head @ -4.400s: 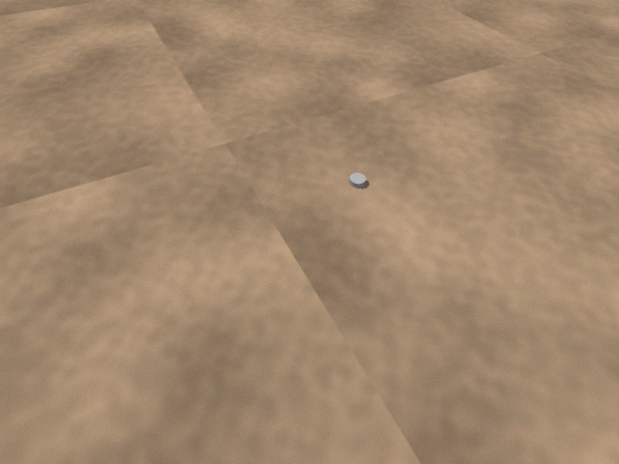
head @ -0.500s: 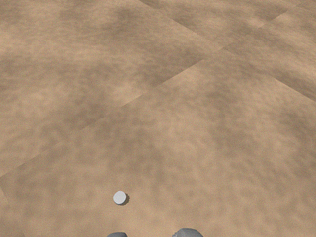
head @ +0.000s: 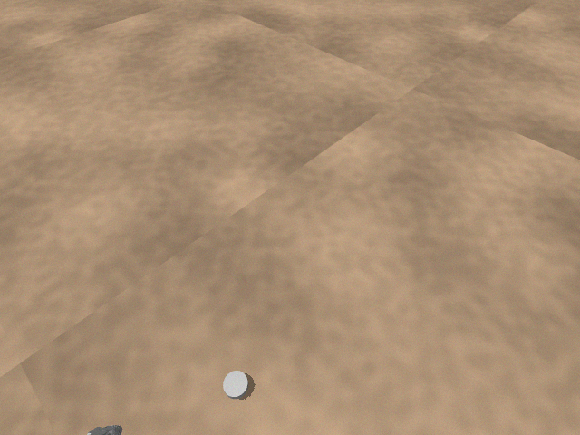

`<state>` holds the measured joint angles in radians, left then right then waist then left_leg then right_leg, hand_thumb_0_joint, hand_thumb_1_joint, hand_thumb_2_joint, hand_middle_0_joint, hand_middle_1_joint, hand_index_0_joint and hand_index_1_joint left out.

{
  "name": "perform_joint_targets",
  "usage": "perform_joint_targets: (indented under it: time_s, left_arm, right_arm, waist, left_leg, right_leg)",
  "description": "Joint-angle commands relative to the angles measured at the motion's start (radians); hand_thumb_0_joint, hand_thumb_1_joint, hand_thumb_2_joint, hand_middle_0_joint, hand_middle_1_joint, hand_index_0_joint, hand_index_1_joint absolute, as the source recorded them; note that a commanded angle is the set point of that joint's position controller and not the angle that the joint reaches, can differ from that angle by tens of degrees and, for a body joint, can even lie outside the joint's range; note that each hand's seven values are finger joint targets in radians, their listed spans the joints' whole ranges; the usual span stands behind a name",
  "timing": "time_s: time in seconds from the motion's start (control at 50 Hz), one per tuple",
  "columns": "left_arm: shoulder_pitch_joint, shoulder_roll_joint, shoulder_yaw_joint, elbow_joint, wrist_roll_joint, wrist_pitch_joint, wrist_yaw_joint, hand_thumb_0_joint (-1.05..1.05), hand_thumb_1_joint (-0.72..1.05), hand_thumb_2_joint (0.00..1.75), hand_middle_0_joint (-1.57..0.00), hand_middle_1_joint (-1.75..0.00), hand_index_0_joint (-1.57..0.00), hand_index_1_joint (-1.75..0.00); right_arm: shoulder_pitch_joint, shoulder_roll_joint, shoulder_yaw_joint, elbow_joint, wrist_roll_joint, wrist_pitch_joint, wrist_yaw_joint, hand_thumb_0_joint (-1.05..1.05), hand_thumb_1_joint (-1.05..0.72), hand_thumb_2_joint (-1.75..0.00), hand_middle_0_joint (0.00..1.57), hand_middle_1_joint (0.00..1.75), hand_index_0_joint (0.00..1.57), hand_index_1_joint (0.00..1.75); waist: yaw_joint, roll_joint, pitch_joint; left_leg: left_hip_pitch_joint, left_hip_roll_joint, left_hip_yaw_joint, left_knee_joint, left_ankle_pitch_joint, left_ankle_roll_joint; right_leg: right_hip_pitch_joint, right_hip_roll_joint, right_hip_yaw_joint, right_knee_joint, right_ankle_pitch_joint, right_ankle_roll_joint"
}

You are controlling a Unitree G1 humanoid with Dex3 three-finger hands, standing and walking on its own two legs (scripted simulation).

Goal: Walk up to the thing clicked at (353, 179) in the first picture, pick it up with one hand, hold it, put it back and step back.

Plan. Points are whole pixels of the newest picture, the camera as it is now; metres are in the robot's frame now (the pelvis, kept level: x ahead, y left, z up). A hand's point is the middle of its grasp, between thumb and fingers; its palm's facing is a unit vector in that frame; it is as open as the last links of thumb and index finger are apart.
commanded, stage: walk up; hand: left
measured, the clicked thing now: (236, 384) +0.37 +0.21 -0.75
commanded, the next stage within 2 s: stand in 0.86 s
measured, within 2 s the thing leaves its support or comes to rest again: neither
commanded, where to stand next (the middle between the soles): +0.07 -0.01 m, yaw +1 degrees
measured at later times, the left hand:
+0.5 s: hand out of the picture +0.10 +0.26 -0.14, palm faces -0.01 -0.95 -0.32, open 7.4 cm
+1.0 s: hand out of the picture +0.09 +0.25 -0.14, palm faces +0.00 -0.94 -0.33, open 7.4 cm
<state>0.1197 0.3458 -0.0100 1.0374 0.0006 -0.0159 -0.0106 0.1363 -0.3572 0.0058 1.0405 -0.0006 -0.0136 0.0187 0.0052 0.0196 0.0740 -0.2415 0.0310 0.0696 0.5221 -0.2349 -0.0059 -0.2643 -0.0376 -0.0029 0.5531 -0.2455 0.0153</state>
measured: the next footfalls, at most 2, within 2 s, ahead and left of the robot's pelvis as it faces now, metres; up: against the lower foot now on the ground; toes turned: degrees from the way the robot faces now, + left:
none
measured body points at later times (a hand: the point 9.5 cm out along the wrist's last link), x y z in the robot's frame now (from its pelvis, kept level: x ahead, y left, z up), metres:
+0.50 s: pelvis +0.02 +0.01 +0.01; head +0.02 +0.01 +0.46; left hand +0.10 +0.31 -0.12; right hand +0.10 -0.30 -0.12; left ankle +0.03 +0.13 -0.73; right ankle +0.03 -0.13 -0.73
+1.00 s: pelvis +0.02 +0.00 +0.02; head +0.03 +0.00 +0.47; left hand +0.09 +0.30 -0.12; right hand +0.11 -0.29 -0.12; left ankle +0.03 +0.13 -0.73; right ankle +0.03 -0.13 -0.73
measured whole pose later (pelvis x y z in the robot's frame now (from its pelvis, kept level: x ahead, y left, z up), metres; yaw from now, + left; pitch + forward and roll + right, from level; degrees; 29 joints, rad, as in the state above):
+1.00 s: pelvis +0.02 +0.00 +0.02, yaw +1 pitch -2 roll +0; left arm 0.09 0.34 0.00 1.17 0.01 -0.01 -0.01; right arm 0.08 -0.35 -0.01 1.16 -0.02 -0.01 0.01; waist 0.00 0.00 0.05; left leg -0.12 0.03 0.06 0.31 -0.16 -0.01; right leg -0.12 -0.03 -0.02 0.31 -0.15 0.02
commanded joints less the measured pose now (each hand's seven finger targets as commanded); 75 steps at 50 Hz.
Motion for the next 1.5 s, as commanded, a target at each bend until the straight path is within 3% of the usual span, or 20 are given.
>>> perform_joint_targets:
  time_s: [0.0, 0.16, 0.38, 0.44, 0.82, 0.86, 0.98, 1.36, 1.48]
  left_arm:
    - [-0.066, 0.23, 0.052, -0.028, -0.001, -0.024, 0.015, 0.0, 0.9, 0.9, -0.2, -0.3, -0.2, -0.3]
    - [-0.094, 0.215, 0.047, 0.031, -0.005, -0.014, 0.009, 0.0, 0.9, 0.9, -0.2, -0.3, -0.2, -0.3]
    - [-0.113, 0.208, 0.045, 0.078, -0.002, -0.009, 0.009, 0.0, 0.9, 0.9, -0.2, -0.3, -0.2, -0.3]
    - [-0.126, 0.207, 0.046, 0.087, 0.001, -0.01, 0.01, 0.0, 0.9, 0.9, -0.2, -0.3, -0.2, -0.3]
    - [-0.101, 0.205, 0.051, 0.09, 0.008, -0.013, 0.014, 0.0, 0.9, 0.9, -0.2, -0.3, -0.2, -0.3]
    - [-0.083, 0.21, 0.048, 0.083, 0.01, -0.016, 0.017, 0.0, 0.9, 0.9, -0.2, -0.3, -0.2, -0.3]
    - [-0.072, 0.21, 0.05, 0.071, 0.008, -0.019, 0.018, 0.0, 0.9, 0.9, -0.2, -0.3, -0.2, -0.3]
    - [-0.067, 0.215, 0.048, 0.052, 0.008, -0.014, 0.015, 0.0, 0.9, 0.9, -0.2, -0.3, -0.2, -0.3]
    - [-0.07, 0.217, 0.048, 0.045, 0.008, -0.014, 0.016, 0.0, 0.9, 0.9, -0.2, -0.3, -0.2, -0.3]
  right_arm:
    - [-0.054, -0.22, -0.041, -0.007, -0.001, -0.027, -0.011, 0.0, -0.9, -0.9, 0.2, 0.3, 0.2, 0.3]
    - [-0.091, -0.221, -0.034, 0.056, -0.005, -0.035, -0.016, 0.0, -0.9, -0.9, 0.2, 0.3, 0.2, 0.3]
    - [-0.106, -0.223, -0.043, 0.08, -0.004, -0.032, -0.022, 0.0, -0.9, -0.9, 0.2, 0.3, 0.2, 0.3]
    - [-0.104, -0.218, -0.045, 0.081, -0.003, -0.027, -0.022, 0.0, -0.9, -0.9, 0.2, 0.3, 0.2, 0.3]
    - [-0.122, -0.199, -0.048, 0.075, -0.004, -0.019, -0.019, 0.0, -0.9, -0.9, 0.2, 0.3, 0.2, 0.3]
    - [-0.127, -0.198, -0.048, 0.066, -0.011, -0.019, -0.02, 0.0, -0.9, -0.9, 0.2, 0.3, 0.2, 0.3]
    - [-0.12, -0.197, -0.046, 0.061, -0.01, -0.022, -0.02, 0.0, -0.9, -0.9, 0.2, 0.3, 0.2, 0.3]
    - [-0.091, -0.202, -0.043, 0.059, -0.01, -0.018, -0.02, 0.0, -0.9, -0.9, 0.2, 0.3, 0.2, 0.3]
    - [-0.093, -0.204, -0.043, 0.057, -0.011, -0.02, -0.02, 0.0, -0.9, -0.9, 0.2, 0.3, 0.2, 0.3]
  waist:
    - [-0.001, -0.067, -0.082]
    - [0.009, 0.008, -0.105]
    - [-0.003, -0.003, -0.134]
    - [-0.012, -0.025, -0.112]
    - [-0.006, -0.032, -0.1]
    - [-0.008, -0.017, -0.097]
    - [-0.006, -0.012, -0.127]
    - [-0.007, -0.027, -0.088]
    - [-0.007, -0.022, -0.104]
  left_leg:
    - [0.052, 0.088, -0.117, -0.155, 0.0, 0.038]
    - [0.058, 0.111, -0.126, -0.24, 0.053, 0.029]
    - [0.137, 0.119, -0.106, -0.244, 0.161, 0.029]
    - [0.137, 0.115, -0.105, -0.25, 0.143, 0.027]
    - [0.149, 0.108, -0.107, -0.273, 0.127, 0.02]
    - [0.152, 0.12, -0.122, -0.275, 0.146, 0.015]
    - [0.164, 0.12, -0.12, -0.265, 0.2, 0.015]
    - [0.131, 0.115, -0.123, -0.274, 0.122, 0.013]
    - [0.142, 0.116, -0.122, -0.267, 0.163, 0.011]
  right_leg:
    - [0.02, -0.104, 0.133, -0.21, -0.007, -0.056]
    - [0.128, -0.088, 0.093, -0.227, 0.115, -0.042]
    - [0.147, -0.097, 0.077, -0.255, 0.2, -0.029]
    - [0.131, -0.096, 0.078, -0.271, 0.185, -0.024]
    - [0.136, -0.102, 0.077, -0.3, 0.18, -0.015]
    - [0.129, -0.103, 0.074, -0.293, 0.155, -0.018]
    - [0.161, -0.108, 0.069, -0.286, 0.21, -0.019]
    - [0.146, -0.108, 0.068, -0.302, 0.15, -0.024]
    - [0.155, -0.11, 0.07, -0.294, 0.175, -0.028]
